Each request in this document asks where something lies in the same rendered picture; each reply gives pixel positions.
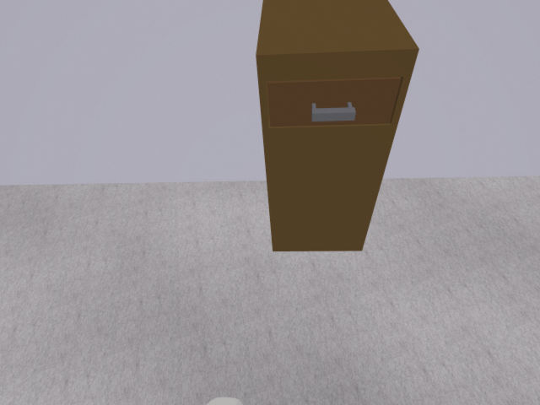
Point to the handle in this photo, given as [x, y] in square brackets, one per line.
[333, 114]

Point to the drawer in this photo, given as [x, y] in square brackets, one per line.
[290, 102]

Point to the cabinet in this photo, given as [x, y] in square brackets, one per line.
[323, 181]

